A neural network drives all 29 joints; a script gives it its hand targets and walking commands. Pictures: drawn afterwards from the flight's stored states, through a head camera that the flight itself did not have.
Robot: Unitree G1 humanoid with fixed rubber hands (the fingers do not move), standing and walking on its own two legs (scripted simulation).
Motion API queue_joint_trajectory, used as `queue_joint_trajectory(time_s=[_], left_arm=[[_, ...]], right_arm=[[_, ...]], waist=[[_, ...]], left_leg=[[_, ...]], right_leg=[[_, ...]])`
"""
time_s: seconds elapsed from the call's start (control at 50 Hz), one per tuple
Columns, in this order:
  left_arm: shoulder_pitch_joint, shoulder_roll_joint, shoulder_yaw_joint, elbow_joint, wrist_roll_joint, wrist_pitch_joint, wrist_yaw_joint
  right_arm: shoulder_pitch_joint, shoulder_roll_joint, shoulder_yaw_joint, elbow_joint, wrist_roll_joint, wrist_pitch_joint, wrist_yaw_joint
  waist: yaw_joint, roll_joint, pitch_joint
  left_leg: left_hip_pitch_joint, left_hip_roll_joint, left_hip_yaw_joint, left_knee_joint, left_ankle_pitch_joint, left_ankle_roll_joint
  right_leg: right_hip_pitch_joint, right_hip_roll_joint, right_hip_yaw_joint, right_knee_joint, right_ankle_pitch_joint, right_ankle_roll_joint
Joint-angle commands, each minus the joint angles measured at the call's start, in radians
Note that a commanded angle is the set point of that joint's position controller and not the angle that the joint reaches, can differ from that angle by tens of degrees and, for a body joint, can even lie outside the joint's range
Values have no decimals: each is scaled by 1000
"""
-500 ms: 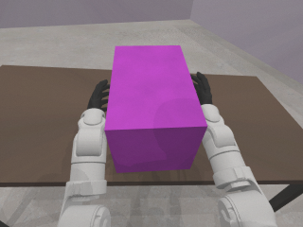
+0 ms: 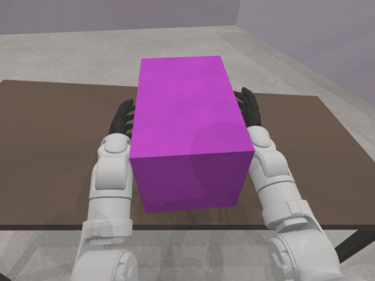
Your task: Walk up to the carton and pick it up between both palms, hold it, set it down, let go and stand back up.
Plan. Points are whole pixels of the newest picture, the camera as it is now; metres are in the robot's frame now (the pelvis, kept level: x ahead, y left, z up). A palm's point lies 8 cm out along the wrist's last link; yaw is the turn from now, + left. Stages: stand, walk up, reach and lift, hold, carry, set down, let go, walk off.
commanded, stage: hold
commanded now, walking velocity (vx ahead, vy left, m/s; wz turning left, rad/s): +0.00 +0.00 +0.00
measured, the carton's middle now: (185, 128) +0.37 +0.00 +0.17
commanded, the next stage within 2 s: set down in 0.62 s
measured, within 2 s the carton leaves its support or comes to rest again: neither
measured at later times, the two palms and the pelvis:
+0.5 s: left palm (119, 135) +0.35 +0.13 +0.16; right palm (251, 127) +0.36 -0.14 +0.19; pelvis +0.00 +0.00 +0.00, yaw +0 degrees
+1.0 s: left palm (109, 126) +0.37 +0.16 +0.18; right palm (239, 113) +0.39 -0.11 +0.20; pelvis +0.01 +0.00 +0.00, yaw +0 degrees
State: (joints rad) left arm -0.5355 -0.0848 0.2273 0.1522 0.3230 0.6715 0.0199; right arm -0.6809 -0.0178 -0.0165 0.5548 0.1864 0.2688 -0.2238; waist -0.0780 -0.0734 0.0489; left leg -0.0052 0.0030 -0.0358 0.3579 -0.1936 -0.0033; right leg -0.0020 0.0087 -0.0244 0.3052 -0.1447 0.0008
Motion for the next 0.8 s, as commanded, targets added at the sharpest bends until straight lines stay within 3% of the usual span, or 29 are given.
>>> queue_joint_trajectory(time_s=[0.0, 0.02, 0.04, 0.12, 0.18, 0.22, 0.26, 0.28, 0.3, 0.32, 0.42, 0.44, 0.46, 0.48, 0.52, 0.6, 0.62, 0.64, 0.66, 0.7, 0.72, 0.74, 0.76, 0.78], left_arm=[[-747, -572, -525, -196, -148, -79, -140], [-742, -572, -535, -197, -146, -73, -143], [-754, -565, -533, -212, -142, -75, -140], [-709, -520, -447, -114, -100, -57, -159], [-709, -537, -483, -148, -121, -54, -160], [-736, -543, -483, -121, -131, -64, -159], [-704, -571, -529, -194, -152, -69, -151], [-719, -580, -549, -190, -164, -72, -145], [-714, -575, -525, -180, -153, -67, -143], [-715, -566, -554, -229, -164, -76, -137], [-694, -543, -508, -205, -122, -53, -145], [-724, -549, -525, -235, -139, -59, -146], [-697, -551, -509, -163, -130, -50, -145], [-686, -564, -528, -215, -145, -52, -147], [-695, -574, -525, -195, -129, -48, -145], [-710, -547, -475, -152, -107, -44, -158], [-751, -552, -469, -216, -165, -52, -156], [-744, -569, -468, -201, -164, -48, -147], [-762, -544, -460, -193, -160, -71, -146], [-776, -538, -472, -201, -148, -84, -145], [-833, -552, -482, -216, -161, -101, -138], [-805, -550, -467, -184, -145, -101, -137], [-796, -554, -470, -163, -147, -100, -135], [-794, -492, -386, -114, -105, -105, -147]], right_arm=[[-684, 650, 424, -333, 72, -47, 69], [-658, 641, 417, -323, 70, -47, 68], [-666, 634, 419, -331, 78, -48, 72], [-645, 627, 381, -255, 50, -34, 68], [-657, 627, 401, -315, 63, -41, 68], [-684, 644, 403, -313, 58, -42, 66], [-639, 648, 430, -352, 78, -46, 66], [-683, 639, 440, -388, 82, -51, 63], [-692, 628, 441, -396, 100, -51, 63], [-670, 629, 465, -422, 97, -48, 61], [-623, 611, 420, -346, 70, -23, 70], [-604, 616, 415, -330, 76, -24, 74], [-654, 613, 407, -341, 70, -33, 72], [-626, 618, 405, -375, 72, -40, 74], [-639, 600, 402, -356, 70, -34, 75], [-634, 600, 391, -293, 56, -24, 80], [-776, 569, 348, -346, 90, -45, 83], [-806, 572, 350, -375, 95, -57, 89], [-782, 608, 373, -358, 74, -57, 87], [-777, 611, 384, -361, 54, -75, 91], [-767, 602, 369, -292, 41, -81, 99], [-742, 603, 369, -270, 35, -82, 97], [-744, 586, 338, -265, 22, -91, 101], [-733, 556, 276, -178, -22, -96, 106]], waist=[[-29, 103, -430], [-40, 116, -420], [-24, 130, -438], [-9, 64, -290], [-19, 68, -354], [-3, 72, -366], [-28, 95, -430], [-24, 79, -421], [-16, 98, -437], [-21, 91, -478], [-15, 79, -352], [-26, 105, -381], [-15, 89, -363], [-24, 98, -399], [-23, 112, -345], [-18, 79, -309], [7, 73, -328], [13, 84, -377], [22, 57, -378], [35, 65, -424], [12, 77, -424], [28, 114, -441], [8, 127, -452], [8, 122, -367]], left_leg=[[86, -41, 45, -29, 325, -17], [93, -45, 40, -33, 301, -26], [95, -44, 39, -36, 295, -20], [41, -38, 57, -69, 202, 2], [55, -39, 51, -53, 257, -6], [45, -42, 58, -58, 231, -3], [90, -43, 46, -30, 331, -20], [86, -38, 39, -28, 344, -28], [106, -40, 34, -24, 351, -23], [117, -42, 38, -14, 363, -25], [71, -34, 43, -52, 251, -16], [79, -33, 43, -44, 294, -26], [75, -32, 48, -49, 255, -24], [86, -34, 46, -36, 299, -29], [73, -30, 45, -51, 277, -31], [62, -30, 47, -63, 234, -15], [50, -35, 48, -35, 233, 3], [41, -39, 54, -36, 221, 14], [24, -40, 58, -36, 194, 19], [45, -34, 63, -35, 217, 9], [64, -27, 50, -25, 255, 4], [72, -32, 60, -17, 266, -5], [100, -28, 57, -15, 260, -9], [62, -30, 66, -44, 188, 1]], right_leg=[[110, 43, -49, -20, 251, 62], [111, 42, -44, -26, 216, 64], [96, 43, -52, -21, 197, 69], [77, 35, -46, -45, 136, 65], [114, 35, -48, -26, 209, 66], [92, 33, -46, -31, 174, 66], [118, 43, -44, -18, 266, 65], [100, 51, -57, -18, 243, 65], [111, 49, -46, -26, 252, 62], [120, 51, -43, -20, 271, 69], [94, 45, -44, -36, 153, 59], [89, 49, -52, -26, 188, 55], [69, 48, -47, -43, 140, 53], [90, 51, -51, -31, 187, 55], [71, 53, -55, -36, 144, 50], [88, 48, -54, -37, 128, 50], [123, 56, -44, -31, 143, 45], [121, 56, -43, -26, 144, 41], [125, 50, -41, -21, 148, 46], [132, 48, -43, -14, 163, 48], [109, 56, -53, -7, 169, 42], [105, 53, -49, -10, 164, 41], [90, 56, -48, -15, 145, 34], [81, 41, -51, -37, 79, 36]])
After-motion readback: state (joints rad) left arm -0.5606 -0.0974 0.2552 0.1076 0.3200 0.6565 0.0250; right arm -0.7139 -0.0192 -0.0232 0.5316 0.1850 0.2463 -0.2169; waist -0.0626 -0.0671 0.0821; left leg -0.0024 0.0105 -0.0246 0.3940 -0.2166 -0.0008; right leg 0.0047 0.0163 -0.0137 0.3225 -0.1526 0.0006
